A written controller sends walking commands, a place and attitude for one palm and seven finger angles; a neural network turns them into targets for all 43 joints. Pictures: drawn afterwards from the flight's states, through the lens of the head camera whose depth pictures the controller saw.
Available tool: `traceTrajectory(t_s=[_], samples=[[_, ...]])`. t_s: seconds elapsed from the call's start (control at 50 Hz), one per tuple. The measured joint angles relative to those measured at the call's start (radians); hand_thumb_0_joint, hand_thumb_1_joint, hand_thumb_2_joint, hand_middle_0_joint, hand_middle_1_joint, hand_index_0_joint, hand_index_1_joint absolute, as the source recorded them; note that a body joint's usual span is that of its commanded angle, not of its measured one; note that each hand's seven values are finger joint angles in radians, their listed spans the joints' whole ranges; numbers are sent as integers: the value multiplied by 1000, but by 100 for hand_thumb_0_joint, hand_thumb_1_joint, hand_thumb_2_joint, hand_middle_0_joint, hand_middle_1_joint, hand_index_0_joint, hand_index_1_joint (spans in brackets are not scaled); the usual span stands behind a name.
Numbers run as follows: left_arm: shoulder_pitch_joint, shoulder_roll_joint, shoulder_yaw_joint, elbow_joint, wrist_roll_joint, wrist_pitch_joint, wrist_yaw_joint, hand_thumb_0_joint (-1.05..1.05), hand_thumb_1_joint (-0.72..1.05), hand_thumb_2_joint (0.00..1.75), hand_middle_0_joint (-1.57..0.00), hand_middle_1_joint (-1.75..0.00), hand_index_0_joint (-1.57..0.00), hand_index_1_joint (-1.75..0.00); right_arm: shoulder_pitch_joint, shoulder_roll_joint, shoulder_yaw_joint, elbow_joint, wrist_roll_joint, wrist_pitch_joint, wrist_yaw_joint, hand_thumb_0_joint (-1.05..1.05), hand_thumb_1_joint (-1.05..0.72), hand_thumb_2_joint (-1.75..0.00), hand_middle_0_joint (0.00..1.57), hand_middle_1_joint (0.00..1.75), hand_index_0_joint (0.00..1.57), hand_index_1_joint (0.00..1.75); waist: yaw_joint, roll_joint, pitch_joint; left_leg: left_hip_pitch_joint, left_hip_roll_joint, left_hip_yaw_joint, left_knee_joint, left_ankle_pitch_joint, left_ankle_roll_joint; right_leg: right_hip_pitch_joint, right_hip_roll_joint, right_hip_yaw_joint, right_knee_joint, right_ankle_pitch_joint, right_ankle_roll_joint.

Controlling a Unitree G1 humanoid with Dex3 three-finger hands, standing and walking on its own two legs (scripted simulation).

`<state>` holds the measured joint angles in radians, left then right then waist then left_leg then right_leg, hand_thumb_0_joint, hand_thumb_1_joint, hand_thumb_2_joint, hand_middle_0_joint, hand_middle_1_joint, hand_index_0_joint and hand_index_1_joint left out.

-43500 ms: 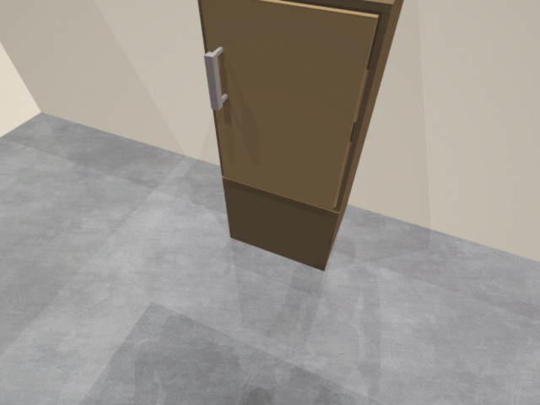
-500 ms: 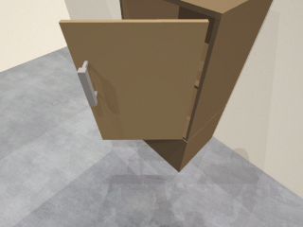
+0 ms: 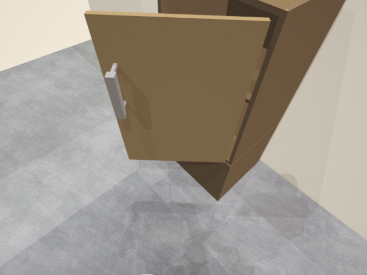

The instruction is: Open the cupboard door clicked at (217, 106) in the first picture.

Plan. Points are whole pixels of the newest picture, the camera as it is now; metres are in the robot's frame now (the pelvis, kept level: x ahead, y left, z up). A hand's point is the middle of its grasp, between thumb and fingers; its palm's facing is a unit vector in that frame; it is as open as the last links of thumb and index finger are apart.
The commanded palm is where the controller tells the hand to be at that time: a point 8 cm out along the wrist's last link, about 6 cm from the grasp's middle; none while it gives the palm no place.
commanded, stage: come to a stop and stand still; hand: left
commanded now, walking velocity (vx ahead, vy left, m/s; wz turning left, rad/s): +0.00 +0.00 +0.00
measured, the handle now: (118, 92) +0.55 +0.23 +0.06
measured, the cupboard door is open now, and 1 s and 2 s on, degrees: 46 46 46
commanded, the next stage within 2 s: look again from close up in 0.28 s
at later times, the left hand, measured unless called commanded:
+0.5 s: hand out of the picture -0.04 +0.16 -0.18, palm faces +0.00 -0.99 -0.17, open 7.3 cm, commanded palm none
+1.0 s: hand out of the picture +0.06 +0.19 -0.15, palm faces +0.12 -0.97 -0.20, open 7.3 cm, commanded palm +0.11 +0.24 -0.06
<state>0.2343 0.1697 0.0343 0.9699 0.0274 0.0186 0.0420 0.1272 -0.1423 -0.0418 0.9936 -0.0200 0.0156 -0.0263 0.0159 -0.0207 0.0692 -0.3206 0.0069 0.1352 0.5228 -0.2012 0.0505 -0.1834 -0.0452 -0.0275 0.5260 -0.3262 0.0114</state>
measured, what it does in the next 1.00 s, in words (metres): stands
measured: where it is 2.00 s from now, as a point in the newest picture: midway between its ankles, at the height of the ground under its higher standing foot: outside the picture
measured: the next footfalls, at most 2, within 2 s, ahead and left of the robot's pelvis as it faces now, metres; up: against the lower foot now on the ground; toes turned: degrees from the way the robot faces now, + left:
none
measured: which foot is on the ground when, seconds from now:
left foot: down 0.00-1.00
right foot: down 0.00-1.00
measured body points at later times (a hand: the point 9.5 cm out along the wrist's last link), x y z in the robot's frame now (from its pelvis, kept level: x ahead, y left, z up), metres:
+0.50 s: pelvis -0.02 +0.00 +0.00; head +0.00 +0.01 +0.45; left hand -0.04 +0.21 -0.16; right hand -0.05 -0.22 -0.16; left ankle +0.05 +0.09 -0.73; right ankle -0.04 -0.13 -0.73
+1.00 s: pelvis +0.01 +0.01 +0.00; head +0.03 +0.03 +0.45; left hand +0.05 +0.24 -0.14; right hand +0.07 -0.23 -0.13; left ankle +0.05 +0.09 -0.73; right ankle -0.04 -0.13 -0.73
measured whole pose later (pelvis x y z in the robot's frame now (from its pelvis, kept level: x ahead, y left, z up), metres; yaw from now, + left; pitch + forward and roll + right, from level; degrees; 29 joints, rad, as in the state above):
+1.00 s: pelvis +0.01 +0.01 +0.00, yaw +1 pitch +1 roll +0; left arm 0.41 0.17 0.02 0.66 -0.04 0.10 0.06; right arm 0.27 -0.18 0.00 0.95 0.01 -0.06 -0.03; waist -0.01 -0.03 0.03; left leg -0.32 0.00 0.12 0.53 -0.22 0.05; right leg -0.18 -0.04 -0.04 0.52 -0.34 0.02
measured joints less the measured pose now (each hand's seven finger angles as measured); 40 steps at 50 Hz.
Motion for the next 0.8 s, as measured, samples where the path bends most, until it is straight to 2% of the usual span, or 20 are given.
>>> traceTrajectory(t_s=[0.08,0.14,0.24,0.36,0.42,0.48,0.52,0.66,0.8], samples=[[30,-17,-17,38,1,-3,-1,0,92,90,-19,-30,-20,-30,12,-3,-3,20,2,15,9,0,-91,-90,20,30,20,30,-18,29,-7,12,13,-12,-20,19,-21,7,15,-9,-10,1,0],[56,-22,-26,59,-1,-2,-5,0,92,90,-20,-30,-20,-30,39,-13,-7,39,3,11,7,-1,-93,-90,20,30,20,30,-25,27,-19,27,16,-11,-48,38,-18,17,20,-8,-29,16,0],[79,-28,-31,87,-3,-4,-8,0,91,90,-20,-30,-20,-30,101,-23,4,92,1,11,9,-1,-93,-90,20,30,20,30,-25,13,-33,43,17,-17,-85,61,-16,37,25,-15,-71,41,-2],[103,-37,-34,113,-6,-14,-7,0,91,90,-20,-30,-20,-30,168,-8,15,148,1,12,6,0,-92,-90,19,30,20,29,-25,0,-36,52,16,-23,-113,79,-16,50,27,-21,-104,59,-3],[116,-46,-49,110,2,-27,5,0,91,90,-20,-30,-20,-30,194,-11,24,117,-2,12,16,0,-91,-90,19,30,20,29,-36,22,-27,2,31,-38,-32,38,-27,30,40,-30,-81,52,-5],[121,-44,-50,103,1,-27,2,0,91,90,-20,-30,-20,-30,220,-10,26,79,-7,5,20,0,-91,-90,19,30,20,29,-56,36,-25,-36,27,-47,35,9,-10,-3,34,-38,-15,14,-5],[117,-38,-46,97,0,-23,1,0,91,90,-20,-30,-20,-30,233,-4,28,65,-9,2,19,0,-91,-90,19,30,20,29,-59,38,-31,-47,18,-44,54,-3,3,-19,23,-36,19,-8,-5],[101,-16,-34,61,1,-29,5,0,91,90,-20,-30,-20,-30,208,19,38,61,-11,3,15,1,-91,-90,20,30,20,29,-36,35,-57,-38,-4,-27,32,-5,13,-28,0,-21,28,-21,4],[92,-10,-39,55,-1,-35,3,0,91,90,-19,-30,-20,-30,162,-14,33,68,-3,-18,14,2,-93,-90,20,30,20,30,-26,17,-53,-8,-11,-12,-8,0,13,-6,-6,-7,-6,-11,20]])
